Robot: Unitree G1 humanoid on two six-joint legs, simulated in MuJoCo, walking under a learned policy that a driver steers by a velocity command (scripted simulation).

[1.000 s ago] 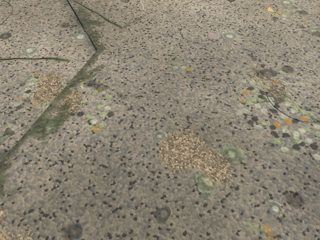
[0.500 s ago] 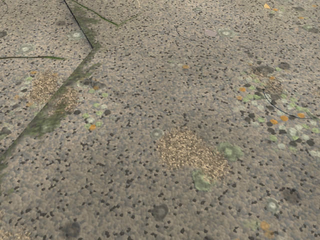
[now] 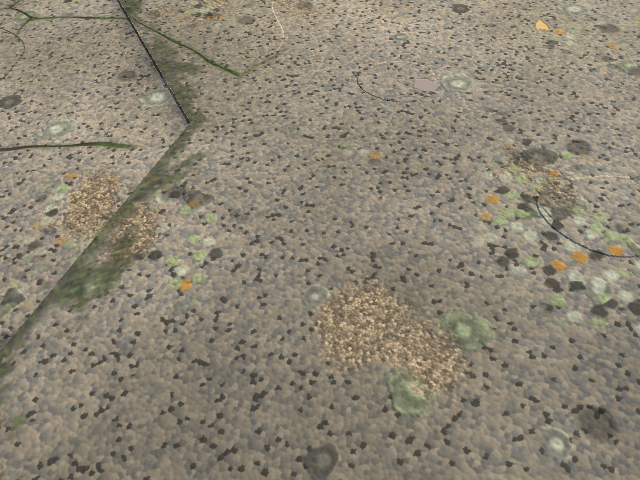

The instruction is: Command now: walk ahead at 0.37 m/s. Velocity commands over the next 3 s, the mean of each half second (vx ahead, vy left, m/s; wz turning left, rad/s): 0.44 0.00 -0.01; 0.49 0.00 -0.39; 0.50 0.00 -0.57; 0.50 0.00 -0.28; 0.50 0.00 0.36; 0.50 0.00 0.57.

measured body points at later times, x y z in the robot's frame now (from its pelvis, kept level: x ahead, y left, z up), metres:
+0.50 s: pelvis +0.26 +0.04 -0.01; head +0.29 +0.05 +0.44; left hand +0.23 +0.30 -0.15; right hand +0.42 -0.21 -0.12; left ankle +0.34 +0.13 -0.73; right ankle +0.08 -0.10 -0.62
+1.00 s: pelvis +0.55 -0.03 -0.02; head +0.59 -0.05 +0.43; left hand +0.78 +0.17 -0.12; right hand +0.49 -0.29 -0.16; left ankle +0.37 +0.13 -0.67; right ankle +0.64 -0.12 -0.73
